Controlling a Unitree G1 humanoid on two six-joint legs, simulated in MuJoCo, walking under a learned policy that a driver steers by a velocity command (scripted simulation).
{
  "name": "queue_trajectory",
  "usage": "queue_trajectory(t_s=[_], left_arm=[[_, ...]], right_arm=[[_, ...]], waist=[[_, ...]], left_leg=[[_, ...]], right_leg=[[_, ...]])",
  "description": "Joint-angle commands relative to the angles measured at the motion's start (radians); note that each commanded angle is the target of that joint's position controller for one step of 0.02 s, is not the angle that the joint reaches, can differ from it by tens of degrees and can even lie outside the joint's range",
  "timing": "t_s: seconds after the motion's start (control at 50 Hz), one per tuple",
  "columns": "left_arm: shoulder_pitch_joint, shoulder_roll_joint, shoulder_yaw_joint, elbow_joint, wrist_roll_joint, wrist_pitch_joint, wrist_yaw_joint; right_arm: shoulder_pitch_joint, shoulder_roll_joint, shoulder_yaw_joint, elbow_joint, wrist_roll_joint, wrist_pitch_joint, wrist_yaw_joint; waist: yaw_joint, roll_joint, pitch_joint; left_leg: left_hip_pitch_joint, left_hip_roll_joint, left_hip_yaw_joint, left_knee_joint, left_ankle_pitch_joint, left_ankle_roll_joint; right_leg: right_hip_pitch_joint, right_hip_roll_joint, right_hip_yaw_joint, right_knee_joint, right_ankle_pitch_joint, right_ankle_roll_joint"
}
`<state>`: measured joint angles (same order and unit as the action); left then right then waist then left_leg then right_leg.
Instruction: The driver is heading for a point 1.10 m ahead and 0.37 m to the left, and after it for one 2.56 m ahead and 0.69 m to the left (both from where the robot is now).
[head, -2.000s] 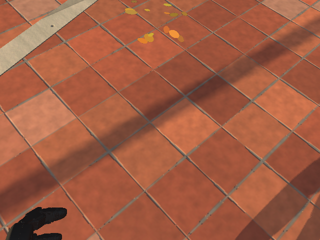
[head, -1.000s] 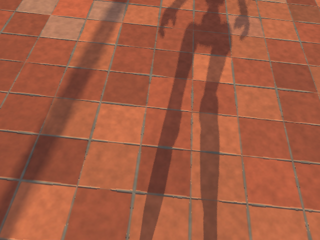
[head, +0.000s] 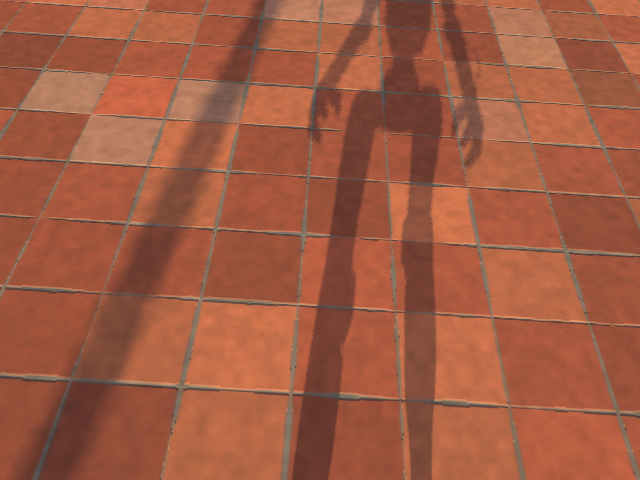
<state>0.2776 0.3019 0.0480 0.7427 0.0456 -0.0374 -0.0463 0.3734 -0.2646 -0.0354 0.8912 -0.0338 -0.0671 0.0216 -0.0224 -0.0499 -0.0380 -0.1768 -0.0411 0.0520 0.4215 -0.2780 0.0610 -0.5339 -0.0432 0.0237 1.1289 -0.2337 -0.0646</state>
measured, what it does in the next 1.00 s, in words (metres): walks ahead, turning left: right foot, then left foot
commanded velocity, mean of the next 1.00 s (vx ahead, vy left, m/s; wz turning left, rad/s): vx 0.96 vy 0.00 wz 0.44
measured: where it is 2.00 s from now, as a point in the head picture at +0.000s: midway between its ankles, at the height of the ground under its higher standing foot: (123, 147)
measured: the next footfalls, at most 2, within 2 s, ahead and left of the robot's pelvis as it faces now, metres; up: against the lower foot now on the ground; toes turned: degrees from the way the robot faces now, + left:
right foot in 0.32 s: +0.45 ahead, -0.10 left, +0.00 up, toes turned -3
left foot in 0.80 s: +0.87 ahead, +0.09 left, +0.00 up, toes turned +21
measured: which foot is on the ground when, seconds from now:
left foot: down 0.00-0.34, up 0.36-0.78, down 0.80-1.00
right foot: up 0.00-0.30, down 0.32-0.80, up 0.82-1.00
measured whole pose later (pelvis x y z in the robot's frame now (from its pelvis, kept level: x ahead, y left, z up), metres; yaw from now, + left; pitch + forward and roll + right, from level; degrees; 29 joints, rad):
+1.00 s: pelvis +0.87 +0.08 -0.01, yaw +29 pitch +0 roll +1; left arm 0.04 0.23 -0.02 0.65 0.07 -0.08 -0.01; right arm 0.46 -0.31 -0.07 0.92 -0.01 -0.05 0.00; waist -0.06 0.00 0.04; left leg -0.14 -0.24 -0.06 0.41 -0.25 0.20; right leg -0.65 -0.14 0.11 1.13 -0.30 0.06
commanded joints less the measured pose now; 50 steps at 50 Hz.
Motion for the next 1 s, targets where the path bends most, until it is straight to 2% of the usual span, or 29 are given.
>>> queue_trajectory(t_s=[0.02, 0.12, 0.22, 0.26, 0.28, 0.3, 0.32, 0.34, 0.36, 0.38, 0.4, 0.42, 0.46, 0.5, 0.54, 0.58, 0.66, 0.7, 0.74, 0.76, 0.78, 0.8, 0.82, 0.84, 0.86, 0.88, 0.92, 0.94, 1.0], left_arm=[[-0.087, 0.059, 0.005, -0.088, 0.001, 0.004, -0.015], [-0.294, 0.037, -0.014, -0.147, -0.012, 0.002, -0.017], [-0.412, 0.021, -0.031, -0.182, -0.013, -0.007, -0.017], [-0.368, 0.039, -0.025, -0.169, -0.009, -0.01, -0.002], [-0.276, 0.066, -0.015, -0.144, -0.007, -0.011, 0.009], [-0.085, 0.103, 0.003, -0.086, -0.01, -0.013, 0.023], [0.155, 0.141, 0.023, -0.01, -0.006, -0.017, 0.041], [0.267, 0.241, 0.056, 0.02, 0.024, -0.017, 0.059], [0.244, 0.25, 0.061, 0.023, 0.015, -0.02, 0.044], [0.138, 0.189, 0.055, 0.027, 0.005, -0.023, 0.037], [0.079, 0.126, 0.042, 0.032, 0.002, -0.034, 0.035], [0.041, 0.084, 0.033, 0.041, 0.006, -0.045, 0.035], [0.032, 0.025, 0.012, 0.077, 0.0, -0.064, 0.037], [0.048, 0.019, 0.01, 0.109, -0.023, -0.085, 0.032], [0.068, 0.021, 0.01, 0.125, -0.024, -0.098, 0.026], [0.071, 0.018, 0.006, 0.132, -0.02, -0.107, 0.024], [0.154, 0.052, 0.0, 0.166, -0.035, -0.114, 0.049], [0.164, 0.103, 0.006, 0.156, -0.035, -0.101, 0.073], [0.129, 0.168, 0.025, 0.134, -0.02, -0.062, 0.099], [0.073, 0.192, 0.034, 0.112, -0.008, -0.043, 0.104], [0.01, 0.201, 0.041, 0.093, -0.001, -0.029, 0.098], [-0.056, 0.141, 0.037, 0.081, -0.003, -0.036, 0.073], [0.061, 0.022, 0.0, -0.035, -0.019, -0.062, 0.06], [0.0, 0.04, -0.015, -0.073, -0.023, -0.089, 0.061], [-0.054, 0.072, -0.017, -0.072, -0.018, -0.106, 0.057], [-0.087, 0.069, -0.017, -0.081, -0.011, -0.104, 0.053], [-0.072, 0.057, -0.027, -0.07, 0.031, -0.059, 0.05], [-0.075, 0.05, -0.031, -0.074, 0.037, -0.037, 0.046], [-0.254, 0.031, -0.048, -0.159, 0.023, -0.023, 0.03]], right_arm=[[0.02, -0.124, -0.025, -0.032, 0.016, -0.031, -0.003], [0.106, -0.11, -0.018, 0.002, 0.027, -0.046, -0.001], [0.16, -0.126, -0.012, 0.051, 0.024, -0.05, -0.016], [0.163, -0.163, -0.017, 0.063, 0.013, -0.045, -0.025], [0.164, -0.191, -0.024, 0.071, 0.003, -0.036, -0.033], [0.148, -0.22, -0.033, 0.074, -0.007, -0.023, -0.041], [0.092, -0.218, -0.034, 0.06, -0.007, -0.015, -0.045], [0.15, -0.092, -0.005, 0.013, 0.022, -0.024, -0.025], [0.17, -0.048, 0.002, -0.004, 0.039, -0.041, -0.01], [0.04, -0.116, -0.014, -0.03, 0.036, -0.041, -0.017], [-0.02, -0.11, -0.01, -0.048, 0.038, -0.043, -0.015], [-0.029, -0.089, -0.005, -0.044, 0.034, -0.036, -0.008], [0.009, -0.045, 0.003, -0.037, 0.01, 0.002, 0.012], [-0.043, -0.025, 0.005, -0.059, 0.007, 0.033, 0.026], [-0.153, -0.022, 0.009, -0.105, 0.01, 0.042, 0.033], [-0.228, -0.015, 0.016, -0.133, 0.023, 0.039, 0.04], [-0.386, -0.013, 0.028, -0.196, 0.02, 0.023, 0.062], [-0.34, -0.049, 0.019, -0.176, 0.019, 0.021, 0.062], [-0.151, -0.105, -0.001, -0.127, 0.023, 0.026, 0.05], [0.047, -0.153, -0.026, -0.072, 0.024, 0.029, 0.04], [0.254, -0.196, -0.056, -0.013, 0.023, 0.033, 0.021], [0.212, -0.227, -0.089, -0.016, 0.054, 0.05, -0.003], [0.093, -0.349, -0.104, -0.052, 0.003, 0.061, 0.001], [0.093, -0.335, -0.114, -0.08, 0.006, 0.062, -0.006], [0.072, -0.244, -0.098, -0.066, 0.007, 0.056, -0.018], [0.039, -0.19, -0.082, -0.05, 0.008, 0.046, -0.022], [-0.015, -0.164, -0.065, -0.066, 0.019, 0.016, -0.031], [-0.024, -0.156, -0.059, -0.07, 0.026, 0.002, -0.029], [-0.006, -0.19, -0.068, -0.081, 0.029, -0.022, -0.02]], waist=[[0.012, 0.127, 0.148], [-0.027, 0.1, 0.191], [-0.036, 0.097, 0.206], [0.004, 0.144, 0.124], [0.056, 0.176, 0.054], [0.143, 0.199, -0.048], [0.26, 0.173, -0.15], [0.223, -0.024, -0.293], [0.159, -0.18, -0.378], [0.147, -0.064, -0.191], [0.116, 0.03, -0.06], [0.076, 0.078, 0.009], [0.006, 0.02, 0.07], [-0.016, 0.013, 0.138], [-0.007, 0.018, 0.19], [-0.002, 0.019, 0.205], [0.027, 0.043, 0.218], [-0.005, -0.006, 0.143], [-0.118, -0.065, 0.017], [-0.217, -0.079, -0.08], [-0.307, -0.057, -0.14], [-0.275, 0.143, -0.075], [-0.053, 0.313, -0.143], [-0.109, 0.15, -0.25], [-0.077, -0.007, -0.065], [-0.016, -0.06, 0.035], [0.056, -0.077, 0.101], [0.072, -0.065, 0.116], [0.03, -0.008, 0.168]], left_leg=[[0.066, 0.237, -0.342, -0.375, -0.26, 0.112], [0.107, 0.202, -0.184, -0.438, 0.043, 0.123], [0.268, 0.235, -0.084, -0.444, 0.501, 0.116], [0.334, 0.252, -0.044, -0.283, 1.032, 0.098], [0.362, 0.265, -0.035, -0.133, 1.243, 0.087], [0.334, 0.273, -0.027, 0.088, 1.316, 0.076], [0.167, 0.243, -0.007, 0.385, 1.161, 0.063], [-0.189, 0.125, 0.0, 0.783, 0.621, 0.048], [-0.445, -0.035, -0.127, 1.021, -0.144, 0.051], [-0.561, 0.034, -0.174, 1.065, -0.06, 0.08], [-0.555, 0.09, -0.157, 1.017, 0.03, 0.08], [-0.508, 0.127, -0.152, 0.949, 0.055, 0.08], [-0.422, 0.163, -0.158, 0.892, 0.06, 0.057], [-0.484, 0.184, -0.147, 0.871, 0.089, 0.04], [-0.546, 0.185, -0.107, 0.792, 0.189, 0.033], [-0.543, 0.157, -0.046, 0.662, 0.308, 0.038], [-0.445, 0.089, 0.113, 0.34, 0.457, 0.079], [-0.361, 0.004, 0.173, 0.283, 0.439, 0.105], [-0.161, -0.07, 0.18, 0.276, 0.313, 0.129], [0.038, -0.087, 0.146, 0.284, 0.251, 0.158], [0.252, -0.062, 0.054, 0.215, 0.176, 0.2], [0.367, 0.005, -0.096, 0.152, 0.11, 0.224], [0.586, 0.228, -0.602, 0.13, 0.265, 0.429], [0.639, 0.306, -0.864, -0.089, -0.057, 0.498], [0.449, 0.294, -0.835, -0.2, -0.171, 0.419], [0.27, 0.251, -0.743, -0.217, -0.126, 0.36], [0.029, 0.155, -0.58, -0.221, 0.027, 0.316], [-0.065, 0.117, -0.525, -0.232, 0.046, 0.306], [-0.219, 0.037, -0.436, -0.281, 0.177, 0.282]], right_leg=[[-0.296, -0.072, 0.007, -0.021, 0.122, 0.034], [-0.282, -0.048, -0.069, -0.293, 0.261, 0.049], [-0.159, 0.0, -0.141, -0.518, 0.267, -0.024], [-0.004, 0.082, -0.183, -0.539, 0.166, -0.058], [0.103, 0.12, -0.183, -0.53, 0.096, -0.074], [0.296, 0.147, -0.169, -0.532, 0.02, -0.094], [0.587, 0.092, -0.106, -0.566, 0.015, -0.122], [0.914, -0.169, 0.259, -0.6, -0.415, -0.188], [0.997, -0.35, 0.795, -0.818, -0.671, -0.24], [0.867, -0.308, 0.72, -0.874, -0.615, -0.199], [0.69, -0.299, 0.54, -0.889, -0.442, -0.181], [0.549, -0.267, 0.422, -0.923, -0.321, -0.151], [0.37, -0.216, 0.247, -0.985, -0.228, -0.098], [0.326, -0.193, 0.113, -1.043, -0.136, -0.066], [0.306, -0.15, -0.04, -1.075, 0.038, -0.029], [0.304, -0.09, -0.18, -1.086, 0.211, -0.001], [0.438, -0.103, -0.295, -1.09, 0.715, 0.041], [0.592, -0.125, -0.32, -0.96, 1.155, 0.067], [0.655, -0.16, -0.311, -0.671, 1.427, 0.073], [0.608, -0.18, -0.289, -0.423, 1.446, 0.062], [0.479, -0.17, -0.266, -0.088, 1.255, 0.043], [0.216, 0.034, -0.239, 0.311, 0.255, 0.046], [-0.211, 0.12, -0.102, 0.617, -0.275, 0.104], [-0.338, 0.087, 0.069, 0.611, -0.227, 0.084], [-0.352, 0.02, 0.086, 0.457, -0.152, 0.064], [-0.287, -0.023, 0.081, 0.323, -0.121, 0.067], [-0.157, -0.064, 0.071, 0.205, -0.128, 0.099], [-0.111, -0.082, 0.055, 0.134, -0.138, 0.118], [-0.039, -0.084, -0.015, -0.163, 0.036, 0.149]])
